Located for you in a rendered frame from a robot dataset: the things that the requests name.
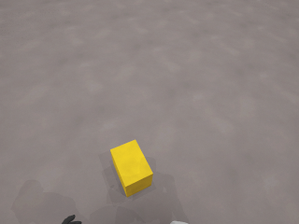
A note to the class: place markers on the robot left hand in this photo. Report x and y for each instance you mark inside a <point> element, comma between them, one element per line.
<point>69,219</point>

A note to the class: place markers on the carton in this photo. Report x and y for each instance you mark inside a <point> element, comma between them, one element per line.
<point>132,168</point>

